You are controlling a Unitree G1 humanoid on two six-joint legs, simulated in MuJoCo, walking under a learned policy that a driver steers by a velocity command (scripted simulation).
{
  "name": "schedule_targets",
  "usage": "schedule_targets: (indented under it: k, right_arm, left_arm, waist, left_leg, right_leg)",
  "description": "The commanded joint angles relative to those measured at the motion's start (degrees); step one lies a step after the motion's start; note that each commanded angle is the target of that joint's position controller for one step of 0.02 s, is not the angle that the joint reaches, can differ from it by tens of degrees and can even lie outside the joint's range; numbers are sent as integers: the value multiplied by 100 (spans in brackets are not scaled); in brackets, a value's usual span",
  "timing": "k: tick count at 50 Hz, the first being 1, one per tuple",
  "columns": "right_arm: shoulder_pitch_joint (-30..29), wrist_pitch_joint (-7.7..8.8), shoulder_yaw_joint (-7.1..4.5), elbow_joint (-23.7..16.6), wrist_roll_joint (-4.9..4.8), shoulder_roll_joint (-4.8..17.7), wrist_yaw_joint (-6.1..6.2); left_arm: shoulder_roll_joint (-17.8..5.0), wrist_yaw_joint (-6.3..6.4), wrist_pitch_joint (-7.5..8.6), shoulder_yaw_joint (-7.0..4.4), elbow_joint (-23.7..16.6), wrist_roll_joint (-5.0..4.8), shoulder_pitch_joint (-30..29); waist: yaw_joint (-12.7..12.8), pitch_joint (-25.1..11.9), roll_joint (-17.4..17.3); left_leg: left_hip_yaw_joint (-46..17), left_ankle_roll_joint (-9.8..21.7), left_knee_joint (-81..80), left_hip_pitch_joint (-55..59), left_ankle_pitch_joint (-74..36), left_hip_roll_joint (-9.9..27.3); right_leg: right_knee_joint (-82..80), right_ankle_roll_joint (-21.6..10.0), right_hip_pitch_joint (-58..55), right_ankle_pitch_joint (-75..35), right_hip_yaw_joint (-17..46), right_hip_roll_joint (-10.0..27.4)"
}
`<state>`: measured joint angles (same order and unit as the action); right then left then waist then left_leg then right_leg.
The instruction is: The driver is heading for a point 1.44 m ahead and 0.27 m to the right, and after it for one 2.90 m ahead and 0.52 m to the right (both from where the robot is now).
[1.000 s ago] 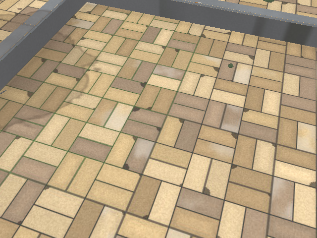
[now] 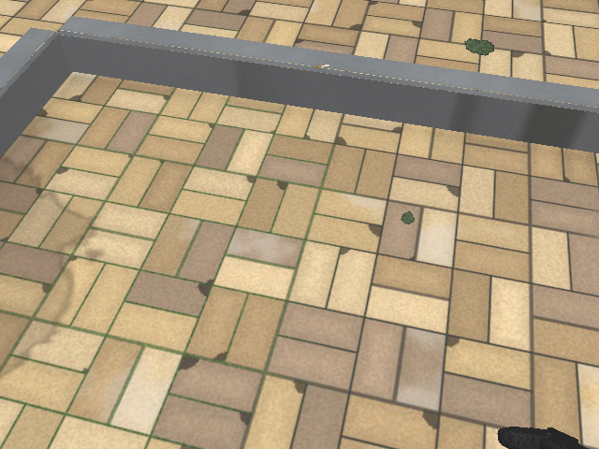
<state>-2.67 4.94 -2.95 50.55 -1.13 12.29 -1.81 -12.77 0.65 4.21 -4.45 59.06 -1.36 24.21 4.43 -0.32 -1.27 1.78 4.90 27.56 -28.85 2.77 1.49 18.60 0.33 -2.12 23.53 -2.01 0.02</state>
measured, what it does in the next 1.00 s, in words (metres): walks ahead, turning right: right foot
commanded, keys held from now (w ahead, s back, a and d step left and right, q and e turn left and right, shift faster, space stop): w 0.02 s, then w+e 0.64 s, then w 0.28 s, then w+q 0.06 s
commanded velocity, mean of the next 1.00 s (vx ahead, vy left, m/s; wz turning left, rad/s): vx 0.50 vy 0.00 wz -0.34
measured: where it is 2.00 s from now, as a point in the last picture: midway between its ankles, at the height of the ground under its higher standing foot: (410, 228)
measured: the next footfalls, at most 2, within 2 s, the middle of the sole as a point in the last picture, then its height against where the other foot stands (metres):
right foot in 0.60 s outside the picture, level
left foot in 1.12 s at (363, 311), level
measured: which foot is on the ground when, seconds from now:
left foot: down 0.00-0.58, up 0.60-1.00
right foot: down 0.00-0.02, up 0.04-0.58, down 0.60-1.00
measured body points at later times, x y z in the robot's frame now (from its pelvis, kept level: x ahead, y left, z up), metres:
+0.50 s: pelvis +0.26 +0.01 +0.01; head +0.28 +0.00 +0.45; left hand +0.48 +0.20 -0.11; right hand +0.19 -0.24 -0.14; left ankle +0.13 +0.11 -0.73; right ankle +0.41 -0.16 -0.69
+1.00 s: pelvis +0.53 -0.09 +0.02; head +0.55 -0.11 +0.46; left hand +0.67 +0.16 -0.11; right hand +0.63 -0.39 -0.09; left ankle +0.77 -0.01 -0.68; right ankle +0.41 -0.13 -0.73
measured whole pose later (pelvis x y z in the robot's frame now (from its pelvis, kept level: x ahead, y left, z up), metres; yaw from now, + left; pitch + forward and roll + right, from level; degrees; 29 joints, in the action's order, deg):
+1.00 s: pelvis +0.53 -0.09 +0.02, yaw -22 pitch +2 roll -1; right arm 1.6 5.2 -3.4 47.8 -0.6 14.8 -0.8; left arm -14.0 0.2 4.5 -3.9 49.9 -0.6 18.2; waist 3.7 1.0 -2.7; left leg -1.6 -0.2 32.8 -36.9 -5.4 5.1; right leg 15.5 -4.6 1.4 15.9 3.3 -5.6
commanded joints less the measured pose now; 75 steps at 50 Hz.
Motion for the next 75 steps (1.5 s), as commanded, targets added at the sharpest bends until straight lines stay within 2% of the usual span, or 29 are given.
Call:
schedule_targets:
  k: [1,2,3,5,8,15,21,26,29,30,31,32,33,34,36,41,45,51,55,56,57,58,59,60,62,65,68,69,75]
  right_arm:
    - [2247,86,-480,325,72,1424,76]
    - [2622,45,-506,431,88,1685,53]
    - [2582,47,-360,392,65,1159,62]
    - [1539,106,-226,167,79,742,75]
    - [1255,184,-146,265,192,393,50]
    - [1665,171,-205,487,224,698,249]
    - [2195,72,-209,639,156,853,330]
    - [2235,-123,-301,561,76,1137,391]
    - [1901,-219,-356,382,23,1365,447]
    - [1853,-159,-324,247,73,1289,441]
    - [2312,35,-56,-36,227,334,295]
    - [1735,325,-109,-211,-19,716,185]
    - [1241,452,-163,-383,-190,901,141]
    - [1261,481,-163,-306,-147,902,158]
    - [1441,328,-263,-184,14,969,207]
    - [966,67,-208,-419,161,683,261]
    - [240,91,-134,-589,112,563,187]
    - [-395,162,-75,-854,9,696,-19]
    - [786,157,-229,-609,16,1054,-102]
    - [1680,129,-343,-373,47,1300,-73]
    - [2416,106,-464,-315,120,1795,-40]
    - [2598,49,-419,-225,2,1630,-59]
    - [2327,23,-324,-301,-40,1324,-45]
    - [1961,6,-289,-455,8,1160,-15]
    - [1481,24,-202,-604,92,945,-4]
    - [1482,12,-212,-681,65,1038,61]
    - [1732,-5,-298,-682,21,1289,180]
    - [2224,-76,-336,-390,153,1357,123]
    - [2611,-189,-373,-441,201,1245,98]
  left_arm:
    - [-712,20,44,-65,-403,78,-361]
    - [50,-48,165,154,-403,48,310]
    - [-492,-66,267,18,-315,-77,39]
    - [-799,11,284,-96,-547,-173,-757]
    - [-469,73,66,-156,-505,-91,-658]
    - [-348,-22,-91,-174,-778,-28,-1373]
    - [-205,-231,-106,-27,-1244,2,-2478]
    - [-317,-416,-116,-29,-1684,-10,-2828]
    - [-943,-400,-141,-344,-1421,-37,-1189]
    - [-1453,-273,-184,-542,-1219,0,-255]
    - [-1891,-227,-144,-565,-1245,-19,-358]
    - [-1548,-218,-104,-440,-1296,72,-32]
    - [-1221,-200,-45,-355,-1306,95,-289]
    - [-933,-203,-5,-270,-1388,47,-751]
    - [-586,-188,31,-131,-1567,100,-1357]
    - [-959,-54,100,-172,-1411,94,-988]
    - [-968,-17,83,-151,-1268,62,-662]
    - [-1044,4,32,-161,-977,88,-238]
    - [-1201,69,-61,-190,-1020,108,-610]
    - [-1144,88,-69,-150,-1100,135,-706]
    - [-773,60,10,-27,-1264,231,-262]
    - [-497,-26,161,93,-1190,199,-50]
    - [-967,-97,306,10,-1324,51,-447]
    - [-1050,-118,384,8,-1488,-55,-1003]
    - [-1048,-45,387,-51,-1585,153,-1316]
    - [-861,15,239,-48,-1686,226,-1173]
    - [-728,59,184,2,-1890,236,-1731]
    - [-421,-118,-19,180,-1915,597,-1656]
    - [-668,-189,-81,229,-2256,367,-2570]
  waist:
    - [-1333,-1377,40]
    - [-993,-2094,-1504]
    - [-1153,-1961,-994]
    - [-854,-814,-346]
    - [-450,-333,-398]
    - [-462,157,-182]
    - [-806,551,-71]
    - [-683,470,-287]
    - [288,-479,-522]
    - [655,-1028,26]
    - [-100,-1432,1391]
    - [252,-1990,953]
    - [258,-1260,746]
    - [-42,-808,238]
    - [-464,-424,41]
    - [-476,-47,317]
    - [-157,74,478]
    - [73,362,564]
    - [-665,-425,701]
    - [-1059,-961,502]
    - [-994,-1753,-544]
    - [-929,-2163,-1536]
    - [-1027,-1607,-989]
    - [-1009,-936,-496]
    - [-638,-268,158]
    - [-369,-190,-155]
    - [-501,-44,-177]
    - [-483,-23,-169]
    - [-896,101,-334]
  left_leg:
    - [-1111,662,85,3624,-228,900]
    - [-3666,1477,-584,5414,797,2151]
    - [-3939,1289,-900,5197,1332,2066]
    - [-2345,845,-1191,3588,665,1708]
    - [-1302,607,-1710,2326,91,1303]
    - [-44,429,-2018,2341,-1029,1212]
    - [664,243,-2011,2964,-1328,1281]
    - [1053,162,-1050,3724,-3667,1521]
    - [1213,-67,1305,3249,-5131,1333]
    - [1196,-318,3077,1783,-3230,1049]
    - [582,-631,5023,-842,2744,-258]
    - [-666,-512,5621,-1517,3047,-337]
    - [-733,-362,5421,-1972,2515,-17]
    - [-684,-302,4848,-1694,2006,291]
    - [-600,-404,4131,-836,1624,618]
    - [-353,-718,2633,-744,579,642]
    - [-231,-635,1025,-479,-898,381]
    - [-207,-268,283,-1090,-543,243]
    - [193,206,87,641,93,-313]
    - [-123,426,146,1993,-240,-147]
    - [-2277,1185,146,4124,-205,1133]
    - [-4537,1863,-785,5182,661,1851]
    - [-4316,1564,-1008,4938,1600,1686]
    - [-3560,1345,-1094,4146,1510,1465]
    - [-2698,1149,-1345,2656,421,1080]
    - [-2311,1210,-1575,1934,-315,868]
    - [-1931,1081,-1679,1597,-463,660]
    - [-1629,851,-1647,1343,-698,336]
    - [-1958,644,-1304,2163,-682,438]
  right_leg:
    - [3039,-486,1722,-3436,88,730]
    - [4975,-154,3973,468,209,-266]
    - [5718,-271,4519,866,1053,-78]
    - [5525,-397,4547,-180,837,490]
    - [4921,-437,3826,-863,867,805]
    - [3545,-311,4550,-2417,975,661]
    - [2222,-373,4551,-2916,333,563]
    - [1788,-624,4102,-1715,-388,163]
    - [1311,-1083,1694,-1534,-595,-432]
    - [1079,-1432,-136,-1627,616,212]
    - [635,-2463,-1938,-1235,3833,1659]
    - [-61,-2604,-2291,-1086,4821,1921]
    - [-119,-2283,-1809,-1517,3895,1718]
    - [-139,-2026,-900,-2056,3035,1469]
    - [-349,-1775,512,-2924,2149,1135]
    - [-777,-1651,1388,-3542,1404,886]
    - [-764,-1277,1317,-3070,987,617]
    - [-450,-1187,-56,-3041,1153,1252]
    - [970,-835,-343,-5991,594,1119]
    - [2127,-657,268,-5816,359,875]
    - [4232,-274,2225,-3577,69,234]
    - [5643,-33,3827,599,473,-539]
    - [6053,-147,4566,546,972,-156]
    - [5878,-207,4711,94,875,104]
    - [4892,-173,4203,-462,766,470]
    - [4104,34,3778,-568,674,548]
    - [2984,242,3797,-1501,557,441]
    - [2878,299,3327,-1731,180,358]
    - [1753,292,3432,-2230,229,262]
